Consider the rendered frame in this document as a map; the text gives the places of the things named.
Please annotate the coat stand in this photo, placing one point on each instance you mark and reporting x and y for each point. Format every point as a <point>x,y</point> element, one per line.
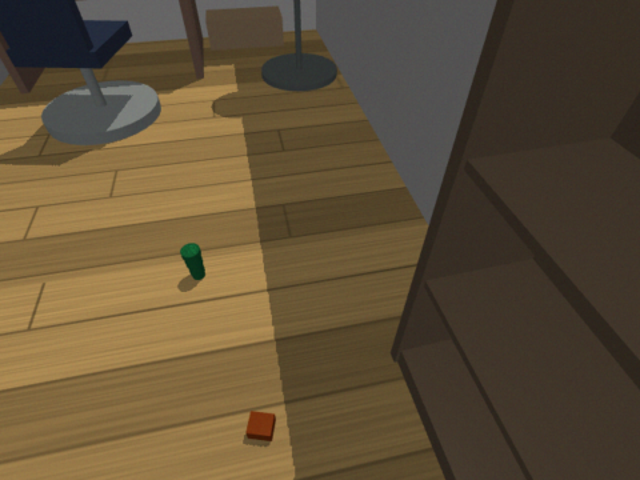
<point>299,71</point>

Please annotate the bookshelf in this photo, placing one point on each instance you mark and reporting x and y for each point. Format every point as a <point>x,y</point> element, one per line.
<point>520,336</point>

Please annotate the office chair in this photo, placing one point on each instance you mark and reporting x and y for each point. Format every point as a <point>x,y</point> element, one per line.
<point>52,34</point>

